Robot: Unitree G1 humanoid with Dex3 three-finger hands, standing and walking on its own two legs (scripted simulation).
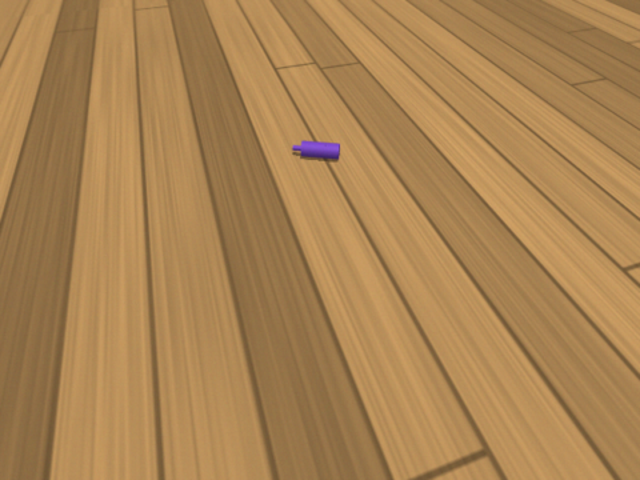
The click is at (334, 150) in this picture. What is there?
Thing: lying bottle
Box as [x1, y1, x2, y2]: [293, 141, 339, 158]
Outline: 293,145 293,149 300,150 301,155 304,156 338,158 339,144 337,143 302,141 300,146
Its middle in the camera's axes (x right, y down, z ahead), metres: -0.03 -0.46 +2.02
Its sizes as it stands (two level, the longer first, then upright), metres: 0.243 0.080 0.080
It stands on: the floor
